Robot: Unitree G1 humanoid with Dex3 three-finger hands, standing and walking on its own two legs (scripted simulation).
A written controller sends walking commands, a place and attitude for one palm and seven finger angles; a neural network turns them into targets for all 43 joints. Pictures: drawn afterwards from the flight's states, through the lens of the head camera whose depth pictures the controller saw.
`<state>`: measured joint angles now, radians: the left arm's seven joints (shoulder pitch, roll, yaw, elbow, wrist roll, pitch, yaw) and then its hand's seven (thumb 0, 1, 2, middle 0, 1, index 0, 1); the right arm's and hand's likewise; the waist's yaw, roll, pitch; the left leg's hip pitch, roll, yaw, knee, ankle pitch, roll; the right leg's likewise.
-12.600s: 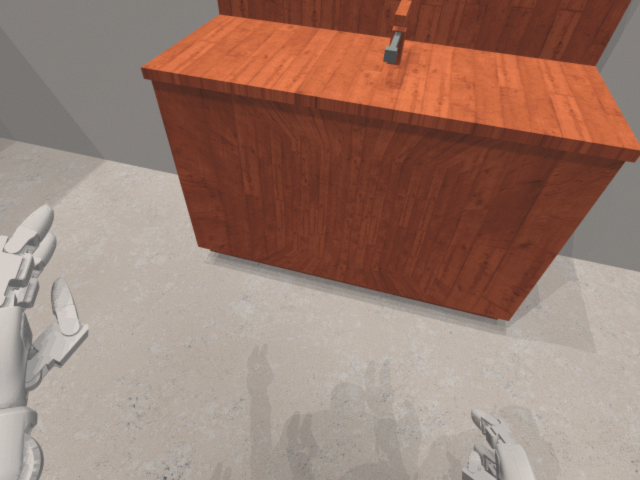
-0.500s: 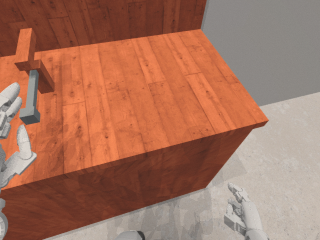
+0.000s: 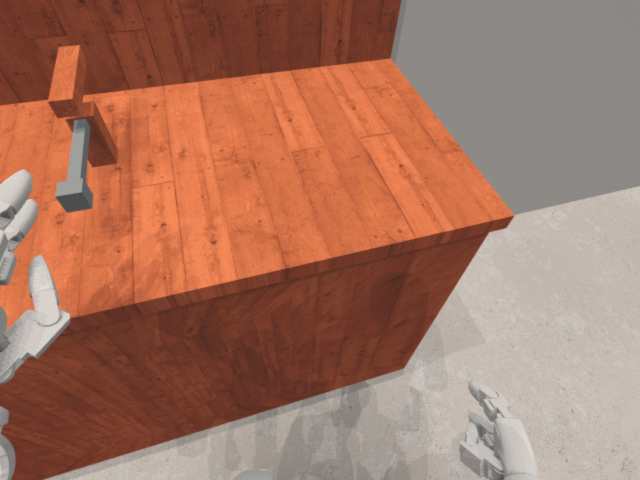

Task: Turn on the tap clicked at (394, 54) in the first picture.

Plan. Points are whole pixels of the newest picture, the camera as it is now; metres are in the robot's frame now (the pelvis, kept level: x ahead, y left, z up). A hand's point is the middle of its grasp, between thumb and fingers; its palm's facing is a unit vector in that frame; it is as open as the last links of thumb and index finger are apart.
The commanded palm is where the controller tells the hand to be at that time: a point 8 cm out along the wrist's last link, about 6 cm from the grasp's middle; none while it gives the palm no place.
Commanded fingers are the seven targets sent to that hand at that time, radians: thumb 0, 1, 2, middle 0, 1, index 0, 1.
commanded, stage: come to a stop and stand still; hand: left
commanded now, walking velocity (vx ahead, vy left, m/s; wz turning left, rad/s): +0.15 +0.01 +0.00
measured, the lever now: (75, 195) +0.39 +0.33 +0.12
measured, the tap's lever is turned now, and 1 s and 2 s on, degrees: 0 0 0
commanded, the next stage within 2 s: look again from close up in 0.52 s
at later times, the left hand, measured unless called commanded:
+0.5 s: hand (42, 310) +0.22 +0.26 +0.17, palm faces +0.40 -0.83 -0.38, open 7.4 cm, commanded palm +0.16 +0.28 +0.18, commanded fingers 0.00 0.90 0.90 -0.20 -0.30 -0.20 -0.30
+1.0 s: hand (64, 260) +0.26 +0.25 +0.18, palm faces +0.40 -0.85 -0.35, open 7.4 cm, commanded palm +0.20 +0.29 +0.18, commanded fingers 0.00 0.90 0.90 -0.20 -0.30 -0.20 -0.30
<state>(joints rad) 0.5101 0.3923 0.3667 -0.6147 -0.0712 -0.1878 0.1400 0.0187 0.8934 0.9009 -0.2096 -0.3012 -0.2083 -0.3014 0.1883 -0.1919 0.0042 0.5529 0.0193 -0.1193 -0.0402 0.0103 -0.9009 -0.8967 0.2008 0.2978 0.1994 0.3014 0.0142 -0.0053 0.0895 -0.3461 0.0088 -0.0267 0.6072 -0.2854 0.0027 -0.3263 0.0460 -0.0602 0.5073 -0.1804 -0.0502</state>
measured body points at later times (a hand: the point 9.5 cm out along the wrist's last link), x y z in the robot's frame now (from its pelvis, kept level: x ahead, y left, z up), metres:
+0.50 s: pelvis -0.01 +0.01 +0.00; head -0.01 +0.02 +0.45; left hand +0.19 +0.30 +0.19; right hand +0.12 -0.23 -0.07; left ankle +0.04 +0.12 -0.73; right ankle +0.06 -0.09 -0.73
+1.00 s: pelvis +0.04 +0.02 +0.01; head +0.06 +0.02 +0.46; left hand +0.23 +0.30 +0.20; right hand +0.23 -0.20 -0.06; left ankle +0.04 +0.12 -0.73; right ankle +0.06 -0.09 -0.73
